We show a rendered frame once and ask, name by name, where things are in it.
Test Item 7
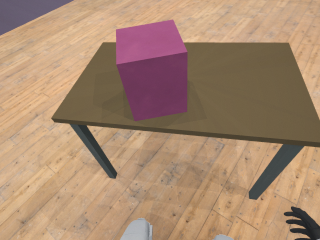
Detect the left robot thigh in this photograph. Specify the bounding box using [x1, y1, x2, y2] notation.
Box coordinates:
[120, 219, 153, 240]

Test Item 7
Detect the robot right hand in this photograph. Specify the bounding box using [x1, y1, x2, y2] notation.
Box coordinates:
[284, 206, 320, 240]

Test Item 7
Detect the table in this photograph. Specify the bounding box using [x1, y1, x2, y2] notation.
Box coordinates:
[51, 42, 320, 200]

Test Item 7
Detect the carton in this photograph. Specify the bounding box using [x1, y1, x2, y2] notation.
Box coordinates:
[116, 19, 188, 121]

